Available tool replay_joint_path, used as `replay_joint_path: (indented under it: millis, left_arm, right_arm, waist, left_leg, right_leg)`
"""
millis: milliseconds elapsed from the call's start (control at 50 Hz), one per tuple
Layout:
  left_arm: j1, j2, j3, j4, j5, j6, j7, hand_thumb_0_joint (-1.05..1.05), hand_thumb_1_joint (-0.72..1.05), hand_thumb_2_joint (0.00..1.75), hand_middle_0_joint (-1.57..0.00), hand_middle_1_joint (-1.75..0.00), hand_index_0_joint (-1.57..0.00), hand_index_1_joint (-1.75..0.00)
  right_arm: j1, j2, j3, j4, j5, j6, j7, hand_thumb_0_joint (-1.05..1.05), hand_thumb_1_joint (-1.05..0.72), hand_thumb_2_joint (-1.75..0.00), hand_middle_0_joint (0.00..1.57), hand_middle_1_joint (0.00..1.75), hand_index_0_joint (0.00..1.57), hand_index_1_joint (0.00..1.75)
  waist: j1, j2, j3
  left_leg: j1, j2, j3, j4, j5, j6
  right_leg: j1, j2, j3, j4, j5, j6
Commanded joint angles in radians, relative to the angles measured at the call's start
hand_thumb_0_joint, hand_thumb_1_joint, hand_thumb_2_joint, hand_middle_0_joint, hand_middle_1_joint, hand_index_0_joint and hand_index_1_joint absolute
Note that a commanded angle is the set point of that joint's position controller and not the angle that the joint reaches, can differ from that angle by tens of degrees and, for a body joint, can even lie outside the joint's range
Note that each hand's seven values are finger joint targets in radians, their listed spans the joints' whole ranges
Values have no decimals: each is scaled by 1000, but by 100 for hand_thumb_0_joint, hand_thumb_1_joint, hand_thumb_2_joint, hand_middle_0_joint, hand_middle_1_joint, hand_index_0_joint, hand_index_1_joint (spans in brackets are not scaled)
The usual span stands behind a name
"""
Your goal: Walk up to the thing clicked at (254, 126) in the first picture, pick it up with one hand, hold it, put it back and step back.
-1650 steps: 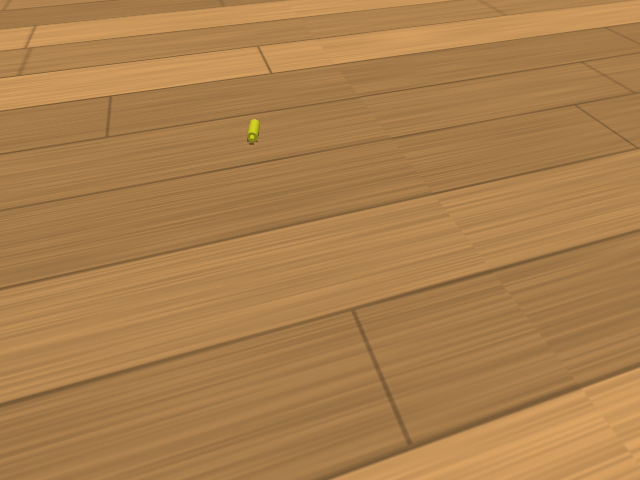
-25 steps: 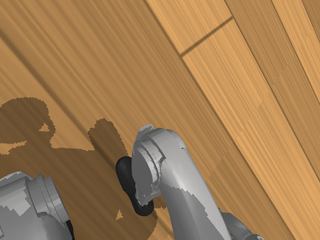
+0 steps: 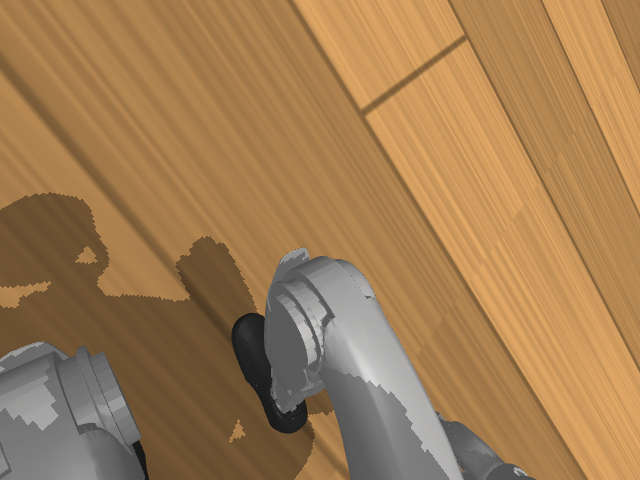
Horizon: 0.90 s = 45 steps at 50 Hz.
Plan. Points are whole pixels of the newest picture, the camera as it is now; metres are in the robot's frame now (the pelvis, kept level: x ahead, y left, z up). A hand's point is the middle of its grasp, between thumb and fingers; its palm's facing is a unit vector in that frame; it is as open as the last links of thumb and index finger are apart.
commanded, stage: withdraw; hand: left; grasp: from above
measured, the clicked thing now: out of the picture +0.49 +0.36 -0.28
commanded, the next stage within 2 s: home in 1.04 s
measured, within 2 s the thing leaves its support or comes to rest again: neither
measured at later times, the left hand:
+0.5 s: hand out of the picture +0.50 +0.38 -0.14, palm faces -0.28 -0.08 -0.96, open 14.0 cm
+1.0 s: hand out of the picture +0.47 +0.35 -0.14, palm faces -0.43 -0.12 -0.89, open 13.6 cm
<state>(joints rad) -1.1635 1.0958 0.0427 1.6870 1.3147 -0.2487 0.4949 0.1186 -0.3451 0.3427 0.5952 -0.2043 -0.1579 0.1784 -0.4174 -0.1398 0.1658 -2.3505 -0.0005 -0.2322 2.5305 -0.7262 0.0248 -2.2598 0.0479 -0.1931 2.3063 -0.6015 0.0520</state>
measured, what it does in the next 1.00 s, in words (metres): stands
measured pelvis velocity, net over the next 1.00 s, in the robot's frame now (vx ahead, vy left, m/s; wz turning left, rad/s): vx -0.01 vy -0.01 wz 0.10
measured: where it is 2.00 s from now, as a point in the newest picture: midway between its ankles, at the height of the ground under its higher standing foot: (210, 442)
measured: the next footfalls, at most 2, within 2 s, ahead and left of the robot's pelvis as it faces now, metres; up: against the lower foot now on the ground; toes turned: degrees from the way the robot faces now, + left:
none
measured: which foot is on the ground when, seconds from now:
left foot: down 0.00-1.00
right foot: down 0.00-1.00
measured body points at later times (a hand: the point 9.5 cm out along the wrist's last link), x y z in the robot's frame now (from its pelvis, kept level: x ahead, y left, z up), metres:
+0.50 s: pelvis +0.01 +0.00 +0.01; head +0.26 +0.12 +0.36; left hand +0.51 +0.38 -0.09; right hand +0.07 -0.26 -0.05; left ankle +0.06 +0.12 -0.28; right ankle +0.13 -0.11 -0.28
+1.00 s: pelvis -0.01 -0.01 +0.02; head +0.24 +0.12 +0.38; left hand +0.49 +0.35 -0.09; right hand +0.06 -0.29 -0.04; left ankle +0.06 +0.12 -0.28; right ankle +0.13 -0.11 -0.28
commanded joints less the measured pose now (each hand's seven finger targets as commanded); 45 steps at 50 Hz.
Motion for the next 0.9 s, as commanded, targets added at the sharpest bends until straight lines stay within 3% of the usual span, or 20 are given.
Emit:
replay_joint_path:
  millis: [0, 20, 60, 120, 180, 240, 340, 380, 420, 480, 520, 580, 620, 640, 660, 740, 800, 880]
  left_arm:
    - [-235, 217, 23, -125, -22, -2, 22, 0, -46, 93, -8, -102, -10, -100]
    - [-247, 205, 9, -148, -22, -4, 16, 0, -47, 94, -8, -102, -10, -101]
    - [-240, 225, 27, -138, -20, -8, 18, 0, -46, 94, -9, -102, -10, -101]
    - [-270, 244, 29, -200, -18, -19, 16, 0, -49, 96, -10, -101, -11, -100]
    - [-297, 278, 58, -261, -14, -18, 32, 0, -50, 96, -8, -101, -10, -100]
    - [-284, 257, 66, -276, -16, 10, 44, 0, -51, 97, -7, -101, -9, -100]
    - [-268, 243, 106, -408, -52, 90, 13, 0, -53, 98, -7, -101, -8, -100]
    - [-217, 191, 92, -447, -79, 127, -32, 0, -53, 99, -7, -101, -7, -100]
    - [-206, 177, 91, -516, -97, 154, -90, 0, -53, 99, -7, -100, -7, -100]
    - [-193, 31, 16, -495, -154, 188, -213, 0, -52, 99, -8, -100, -8, -100]
    - [-160, -31, -25, -490, -187, 194, -303, 0, -52, 100, -7, -101, -7, -101]
    - [-147, -73, -61, -550, -219, 187, -406, 0, -50, 100, -9, -100, -9, -100]
    - [-150, -80, -63, -570, -239, 169, -444, 0, -47, 97, -11, -98, -11, -98]
    - [-168, -93, -65, -590, -245, 153, -456, 0, -46, 97, -10, -98, -11, -98]
    - [-165, -95, -65, -575, -245, 138, -464, 0, -45, 97, -11, -98, -12, -97]
    - [-229, 5, -11, -577, -203, 50, -434, 0, -42, 93, -16, -93, -16, -93]
    - [-284, 75, 22, -535, -140, -14, -343, 0, -42, 93, -16, -92, -16, -92]
    - [-345, 72, 16, -442, -58, -29, -221, 0, -46, 95, -12, -95, -13, -95]
  right_arm:
    - [204, -351, -112, 25, 4, 4, -19, 0, -89, -90, 20, 30, 20, 30]
    - [204, -337, -103, 19, 3, 5, -16, 0, -89, -90, 20, 30, 20, 30]
    - [206, -353, -111, 19, 2, 7, -20, 0, -89, -90, 20, 30, 20, 30]
    - [203, -345, -108, 12, 4, 9, -22, 0, -90, -90, 20, 30, 20, 30]
    - [212, -344, -113, 5, 1, 12, -21, 0, -90, -90, 20, 30, 20, 30]
    - [220, -337, -129, 4, 4, 12, -14, 0, -90, -90, 20, 30, 20, 30]
    - [237, -321, -180, 12, 24, 15, 6, 0, -90, -90, 20, 30, 20, 30]
    - [243, -305, -201, 7, 36, 28, 18, 0, -90, -90, 20, 30, 20, 30]
    - [252, -298, -226, 4, 54, 51, 23, 0, -90, -90, 20, 30, 20, 30]
    - [283, -287, -264, 5, 79, 95, 15, 0, -90, -90, 20, 30, 20, 30]
    - [296, -282, -278, 0, 92, 127, -3, 0, -90, -90, 20, 30, 20, 30]
    - [307, -275, -289, -3, 107, 167, -37, 0, -90, -90, 20, 30, 20, 30]
    - [306, -268, -287, -9, 113, 187, -63, 0, -89, -90, 20, 30, 20, 30]
    - [319, -269, -282, -12, 114, 193, -73, 0, -89, -90, 20, 30, 20, 30]
    - [316, -267, -280, -11, 114, 199, -83, 0, -89, -90, 20, 30, 20, 30]
    - [299, -243, -254, -15, 106, 213, -107, 0, -89, -90, 20, 30, 20, 30]
    - [258, -228, -223, -5, 88, 220, -111, 0, -90, -90, 20, 30, 20, 30]
    - [245, -227, -213, 7, 71, 218, -100, 0, -89, -90, 20, 30, 20, 30]
  waist:
    - [-44, 581, -623]
    - [-46, 582, -640]
    - [-43, 553, -624]
    - [-34, 623, -672]
    - [-22, 671, -729]
    - [-6, 704, -761]
    - [51, 774, -837]
    - [76, 766, -866]
    - [104, 758, -917]
    - [61, 590, -840]
    - [55, 509, -757]
    - [70, 444, -730]
    - [70, 400, -727]
    - [47, 372, -721]
    - [57, 346, -717]
    - [75, 357, -759]
    - [100, 459, -800]
    - [81, 575, -819]
  left_leg:
    - [506, 44, 54, -277, 267, -25]
    - [507, 43, 62, -273, 280, -21]
    - [480, 41, 60, -272, 256, -21]
    - [550, 46, 52, -289, 280, -31]
    - [578, 44, 59, -286, 318, -34]
    - [597, 40, 70, -288, 336, -34]
    - [626, 33, 95, -321, 354, -38]
    - [622, 29, 104, -339, 355, -34]
    - [607, 20, 117, -364, 346, -28]
    - [540, 14, 122, -404, 262, -11]
    - [498, 8, 119, -429, 225, -6]
    - [495, 0, 126, -461, 211, -3]
    - [489, -6, 131, -457, 219, -3]
    - [476, -12, 125, -451, 225, -2]
    - [478, -14, 122, -449, 223, -4]
    - [471, -19, 136, -413, 244, -1]
    - [500, -18, 155, -401, 243, -3]
    - [572, -13, 151, -420, 201, -10]
  right_leg:
    - [353, 30, -76, -163, 218, -81]
    - [387, 36, -69, -165, 232, -78]
    - [377, 34, -75, -173, 211, -82]
    - [377, 34, -76, -160, 220, -84]
    - [401, 31, -77, -153, 254, -84]
    - [380, 35, -74, -145, 265, -89]
    - [353, 25, -52, -158, 269, -94]
    - [353, 24, -40, -165, 262, -97]
    - [365, 22, -25, -179, 253, -100]
    - [384, 22, -12, -248, 205, -98]
    - [378, 17, -4, -280, 164, -104]
    - [418, 10, 10, -324, 138, -110]
    - [436, 6, 20, -341, 136, -111]
    - [442, 1, 17, -347, 139, -109]
    - [432, -1, 19, -347, 133, -111]
    - [440, -5, 33, -330, 140, -106]
    - [422, -1, 38, -291, 145, -103]
    - [340, 8, 23, -252, 121, -105]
